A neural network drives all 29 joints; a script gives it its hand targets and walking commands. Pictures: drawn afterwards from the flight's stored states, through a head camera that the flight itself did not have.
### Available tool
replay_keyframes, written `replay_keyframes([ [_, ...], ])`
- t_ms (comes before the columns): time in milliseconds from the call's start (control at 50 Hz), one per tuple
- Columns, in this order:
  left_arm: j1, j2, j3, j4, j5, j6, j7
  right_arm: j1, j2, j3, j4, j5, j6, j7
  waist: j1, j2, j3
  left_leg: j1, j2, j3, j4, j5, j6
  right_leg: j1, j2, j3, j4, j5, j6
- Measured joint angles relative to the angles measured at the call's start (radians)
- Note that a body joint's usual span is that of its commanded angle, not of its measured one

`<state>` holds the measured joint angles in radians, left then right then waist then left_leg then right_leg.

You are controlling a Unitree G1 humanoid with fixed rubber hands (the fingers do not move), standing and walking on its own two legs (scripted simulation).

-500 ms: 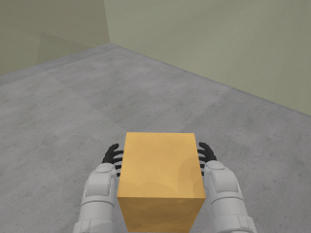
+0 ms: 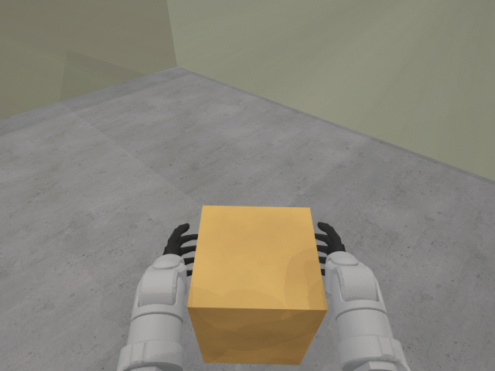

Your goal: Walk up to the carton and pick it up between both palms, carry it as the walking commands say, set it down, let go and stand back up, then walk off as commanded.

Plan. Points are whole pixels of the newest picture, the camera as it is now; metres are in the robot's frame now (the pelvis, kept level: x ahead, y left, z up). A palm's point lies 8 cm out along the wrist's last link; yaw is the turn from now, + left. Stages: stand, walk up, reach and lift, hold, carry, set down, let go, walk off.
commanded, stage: hold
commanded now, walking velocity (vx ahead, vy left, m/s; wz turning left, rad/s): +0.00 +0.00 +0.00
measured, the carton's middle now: (253, 289) +0.28 +0.00 -0.01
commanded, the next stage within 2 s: carry in 0.84 s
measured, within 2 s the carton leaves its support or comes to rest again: neither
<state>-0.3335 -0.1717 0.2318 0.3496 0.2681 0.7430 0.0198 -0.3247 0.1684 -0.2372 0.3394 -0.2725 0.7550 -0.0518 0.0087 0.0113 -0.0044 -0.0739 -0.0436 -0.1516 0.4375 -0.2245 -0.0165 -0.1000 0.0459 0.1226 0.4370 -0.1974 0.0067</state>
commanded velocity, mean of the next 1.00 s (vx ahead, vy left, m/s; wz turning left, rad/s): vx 0.10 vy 0.00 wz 0.00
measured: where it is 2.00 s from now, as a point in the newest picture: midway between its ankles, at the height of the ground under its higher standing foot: (252, 351)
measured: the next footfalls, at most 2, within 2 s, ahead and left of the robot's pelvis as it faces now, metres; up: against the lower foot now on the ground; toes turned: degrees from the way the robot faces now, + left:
right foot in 1.46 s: +0.23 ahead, -0.10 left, +0.00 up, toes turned -11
left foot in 1.84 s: +0.61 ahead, +0.09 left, +0.00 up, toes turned +11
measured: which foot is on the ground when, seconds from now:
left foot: down 0.00-1.00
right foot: down 0.00-1.00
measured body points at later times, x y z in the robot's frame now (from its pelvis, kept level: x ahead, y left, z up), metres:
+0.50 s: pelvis +0.01 +0.00 +0.00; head -0.05 +0.00 +0.45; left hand +0.30 +0.14 +0.05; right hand +0.31 -0.14 +0.04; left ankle +0.02 +0.13 -0.74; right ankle +0.04 -0.12 -0.74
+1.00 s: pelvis +0.01 +0.01 -0.01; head -0.03 +0.01 +0.44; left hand +0.32 +0.15 +0.05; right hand +0.32 -0.13 +0.05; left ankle +0.02 +0.14 -0.74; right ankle +0.03 -0.13 -0.74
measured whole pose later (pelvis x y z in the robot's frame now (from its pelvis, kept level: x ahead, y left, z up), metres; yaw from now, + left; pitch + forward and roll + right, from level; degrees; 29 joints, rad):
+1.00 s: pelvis +0.01 +0.01 -0.01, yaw +0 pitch +1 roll +0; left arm -0.27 -0.15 0.15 0.15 0.20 0.80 0.06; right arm -0.28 0.16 -0.16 0.16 -0.21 0.82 -0.08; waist 0.01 0.01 -0.11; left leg -0.29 0.00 -0.06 0.55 -0.28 0.00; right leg -0.32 0.01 0.06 0.56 -0.31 0.00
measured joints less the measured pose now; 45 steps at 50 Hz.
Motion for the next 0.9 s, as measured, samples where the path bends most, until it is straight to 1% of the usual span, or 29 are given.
replay_keyframes([
  [400,0.045,0.013,-0.047,-0.047,-0.01,0.021,0.001,0.044,-0.012,0.051,-0.042,0.011,0.019,-0.003,0.0,0.0,-0.007,0.014,0.004,-0.001,-0.026,0.004,0.001,0.017,-0.002,-0.006,-0.028,0.004,-0.002],
  [820,0.018,0.005,-0.024,-0.024,-0.001,0.018,0.001,0.02,-0.006,0.021,-0.02,0.007,0.013,0.0,0.0,-0.002,-0.007,-0.006,-0.001,0.006,0.0,0.002,0.004,-0.001,-0.004,-0.004,-0.007,0.003,0.003],
  [860,0.021,0.007,-0.031,-0.024,0.001,0.016,0.001,0.023,-0.007,0.025,-0.023,0.005,0.013,0.002,-0.007,-0.004,-0.045,-0.065,0.007,0.022,0.032,-0.019,0.008,-0.053,-0.013,-0.023,0.015,-0.013,0.002],
  [900,0.03,0.009,-0.043,-0.04,-0.006,0.016,0.003,0.029,-0.009,0.032,-0.044,0.011,0.019,0.0,-0.01,-0.005,-0.077,-0.127,0.02,0.045,0.074,-0.084,0.013,-0.106,-0.021,-0.043,0.041,-0.052,-0.005],
])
